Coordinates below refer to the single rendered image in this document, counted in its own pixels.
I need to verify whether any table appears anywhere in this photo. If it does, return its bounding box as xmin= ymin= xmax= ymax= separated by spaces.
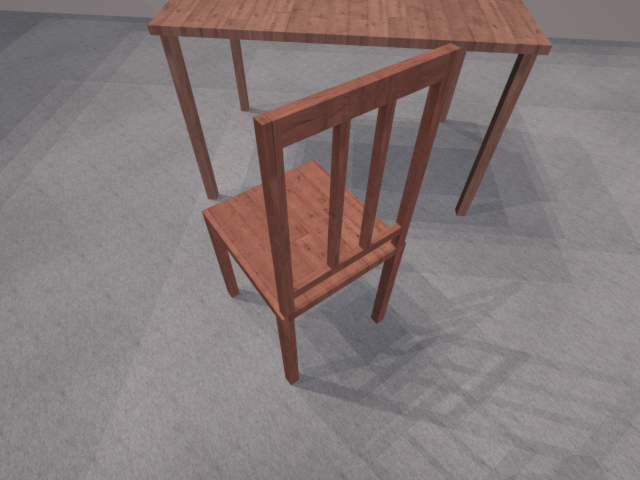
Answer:
xmin=147 ymin=0 xmax=552 ymax=216

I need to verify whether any chair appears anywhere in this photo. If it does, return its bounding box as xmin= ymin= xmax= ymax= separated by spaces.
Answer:
xmin=202 ymin=43 xmax=461 ymax=385

